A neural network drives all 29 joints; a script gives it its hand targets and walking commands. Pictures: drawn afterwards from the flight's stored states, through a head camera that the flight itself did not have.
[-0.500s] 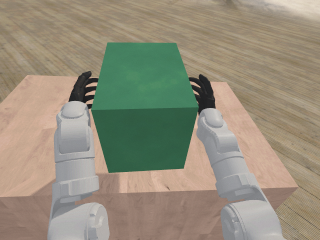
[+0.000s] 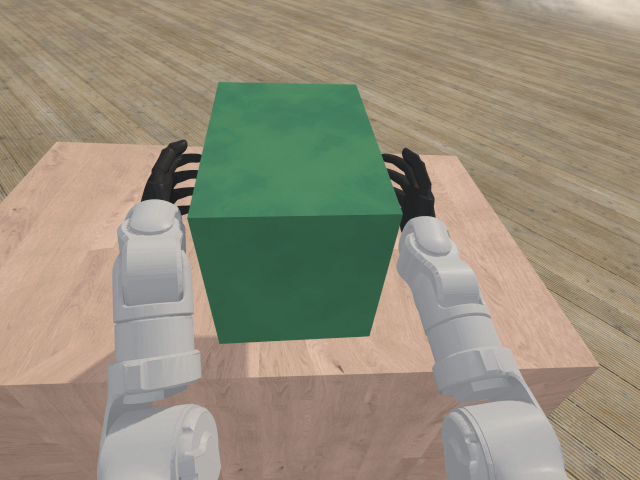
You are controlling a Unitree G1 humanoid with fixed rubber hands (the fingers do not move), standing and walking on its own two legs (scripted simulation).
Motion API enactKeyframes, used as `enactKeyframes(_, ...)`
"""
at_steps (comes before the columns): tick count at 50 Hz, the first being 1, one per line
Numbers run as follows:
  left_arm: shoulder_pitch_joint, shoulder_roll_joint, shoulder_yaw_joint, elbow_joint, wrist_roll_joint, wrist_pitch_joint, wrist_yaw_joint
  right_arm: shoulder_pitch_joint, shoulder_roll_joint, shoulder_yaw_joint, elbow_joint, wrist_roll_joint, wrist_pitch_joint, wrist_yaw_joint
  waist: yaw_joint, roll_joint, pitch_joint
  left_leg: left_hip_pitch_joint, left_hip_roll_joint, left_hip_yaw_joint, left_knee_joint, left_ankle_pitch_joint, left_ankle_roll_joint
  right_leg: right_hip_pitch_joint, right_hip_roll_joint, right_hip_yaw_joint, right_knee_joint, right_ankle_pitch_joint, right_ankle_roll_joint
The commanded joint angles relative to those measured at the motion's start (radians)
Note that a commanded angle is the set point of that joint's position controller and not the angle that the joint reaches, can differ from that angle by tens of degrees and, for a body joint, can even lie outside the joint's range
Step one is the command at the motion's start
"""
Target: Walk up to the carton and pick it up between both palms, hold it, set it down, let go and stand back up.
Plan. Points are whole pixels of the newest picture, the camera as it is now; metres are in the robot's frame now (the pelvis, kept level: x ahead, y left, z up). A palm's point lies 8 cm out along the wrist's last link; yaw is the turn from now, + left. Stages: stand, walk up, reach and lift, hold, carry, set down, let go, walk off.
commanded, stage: hold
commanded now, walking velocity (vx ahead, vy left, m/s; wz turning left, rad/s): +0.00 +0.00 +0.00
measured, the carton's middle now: (292, 206) +0.45 +0.00 +0.15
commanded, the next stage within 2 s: none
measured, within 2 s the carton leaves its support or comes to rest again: neither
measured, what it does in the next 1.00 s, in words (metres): stands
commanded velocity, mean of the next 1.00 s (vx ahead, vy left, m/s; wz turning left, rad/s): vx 0.00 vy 0.00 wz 0.00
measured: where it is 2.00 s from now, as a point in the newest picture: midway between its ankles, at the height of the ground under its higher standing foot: outside the picture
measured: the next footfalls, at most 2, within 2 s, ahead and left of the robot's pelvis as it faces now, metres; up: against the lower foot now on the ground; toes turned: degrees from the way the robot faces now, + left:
none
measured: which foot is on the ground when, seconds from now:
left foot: down 0.00-1.00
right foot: down 0.00-1.00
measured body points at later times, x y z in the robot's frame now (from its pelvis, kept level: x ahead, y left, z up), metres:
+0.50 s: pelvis +0.01 +0.00 +0.00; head -0.04 +0.03 +0.45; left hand +0.38 +0.16 +0.21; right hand +0.38 -0.14 +0.20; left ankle +0.04 +0.12 -0.75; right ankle +0.02 -0.11 -0.75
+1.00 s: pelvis +0.00 +0.00 +0.00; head -0.04 +0.02 +0.45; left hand +0.38 +0.15 +0.21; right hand +0.38 -0.14 +0.20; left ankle +0.04 +0.12 -0.75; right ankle +0.02 -0.11 -0.75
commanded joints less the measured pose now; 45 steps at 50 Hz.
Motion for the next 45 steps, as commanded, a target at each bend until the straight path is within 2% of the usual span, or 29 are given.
enactKeyframes(1,-0.515,-0.425,-0.365,-0.068,-0.151,-0.068,-0.120,-0.688,0.431,0.317,-0.260,0.044,-0.071,0.119,-0.003,0.068,-0.359,0.079,-0.053,0.058,-0.025,0.124,0.008,0.056,0.064,-0.039,-0.018,0.079,0.036)
enactKeyframes(6,-0.515,-0.411,-0.346,-0.051,-0.142,-0.067,-0.130,-0.683,0.436,0.322,-0.247,0.044,-0.067,0.109,-0.003,0.060,-0.349,0.076,-0.061,0.063,-0.024,0.121,0.013,0.067,0.054,-0.032,-0.021,0.107,0.043)
enactKeyframes(15,-0.495,-0.408,-0.364,-0.087,-0.151,-0.066,-0.142,-0.663,0.443,0.360,-0.284,0.076,-0.057,0.086,-0.014,0.061,-0.363,0.104,-0.069,0.057,0.004,0.201,0.001,0.096,0.053,-0.028,-0.011,0.211,0.052)
enactKeyframes(19,-0.487,-0.405,-0.354,-0.075,-0.139,-0.055,-0.151,-0.640,0.430,0.340,-0.263,0.071,-0.044,0.086,-0.019,0.063,-0.310,0.085,-0.064,0.060,-0.017,0.160,0.000,0.076,0.053,-0.032,-0.021,0.156,0.048)
enactKeyframes(24,-0.500,-0.419,-0.384,-0.105,-0.158,-0.058,-0.146,-0.657,0.426,0.351,-0.293,0.086,-0.046,0.088,-0.023,0.080,-0.343,0.111,-0.058,0.053,0.000,0.215,-0.013,0.076,0.063,-0.038,-0.014,0.165,0.042)
enactKeyframes(33,-0.502,-0.428,-0.377,-0.083,-0.149,-0.056,-0.132,-0.662,0.405,0.317,-0.263,0.060,-0.054,0.111,-0.016,0.088,-0.322,0.084,-0.046,0.053,-0.028,0.143,-0.008,0.049,0.068,-0.044,-0.019,0.066,0.031)
enactKeyframes(45,-0.522,-0.417,-0.355,-0.061,-0.148,-0.070,-0.128,-0.689,0.432,0.315,-0.252,0.039,-0.072,0.114,-0.006,0.060,-0.361,0.080,-0.057,0.062,-0.024,0.120,0.012,0.063,0.059,-0.036,-0.020,0.092,0.041)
